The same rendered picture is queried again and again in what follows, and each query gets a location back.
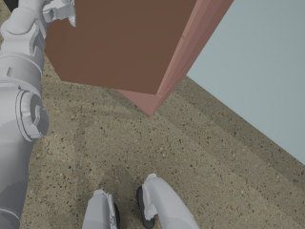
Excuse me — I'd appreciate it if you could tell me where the robot left hand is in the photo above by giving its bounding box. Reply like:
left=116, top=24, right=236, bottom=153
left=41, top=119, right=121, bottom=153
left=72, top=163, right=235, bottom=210
left=18, top=0, right=77, bottom=28

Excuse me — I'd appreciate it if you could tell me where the robot left forearm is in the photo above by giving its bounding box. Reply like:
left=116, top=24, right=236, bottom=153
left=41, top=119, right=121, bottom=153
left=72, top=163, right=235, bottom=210
left=0, top=7, right=48, bottom=99

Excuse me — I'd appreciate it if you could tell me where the left robot upper arm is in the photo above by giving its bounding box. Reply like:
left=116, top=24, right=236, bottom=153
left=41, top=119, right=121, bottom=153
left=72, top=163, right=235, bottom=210
left=0, top=89, right=49, bottom=229

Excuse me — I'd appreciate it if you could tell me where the robot left thigh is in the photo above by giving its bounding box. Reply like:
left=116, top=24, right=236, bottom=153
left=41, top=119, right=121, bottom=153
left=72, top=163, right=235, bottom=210
left=82, top=193, right=115, bottom=229

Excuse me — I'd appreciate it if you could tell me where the robot right foot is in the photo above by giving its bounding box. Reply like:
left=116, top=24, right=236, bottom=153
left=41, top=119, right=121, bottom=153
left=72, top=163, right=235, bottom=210
left=136, top=186, right=155, bottom=229

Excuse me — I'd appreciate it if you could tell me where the handle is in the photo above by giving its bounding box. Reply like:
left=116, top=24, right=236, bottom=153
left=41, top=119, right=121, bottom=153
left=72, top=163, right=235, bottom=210
left=3, top=0, right=19, bottom=12

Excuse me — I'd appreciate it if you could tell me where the cupboard door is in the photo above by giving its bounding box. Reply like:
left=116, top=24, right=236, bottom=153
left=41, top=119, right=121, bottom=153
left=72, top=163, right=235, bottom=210
left=44, top=0, right=197, bottom=95

